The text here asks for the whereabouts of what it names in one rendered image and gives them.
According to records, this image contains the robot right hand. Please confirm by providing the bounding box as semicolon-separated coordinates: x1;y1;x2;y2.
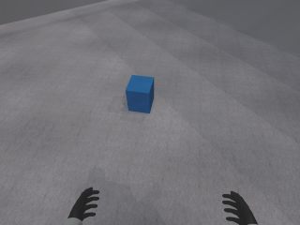
222;191;258;225

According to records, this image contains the robot left hand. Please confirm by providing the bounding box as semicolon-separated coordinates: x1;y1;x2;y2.
68;187;99;221

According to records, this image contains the carton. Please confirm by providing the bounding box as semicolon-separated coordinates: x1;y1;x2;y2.
126;75;155;113

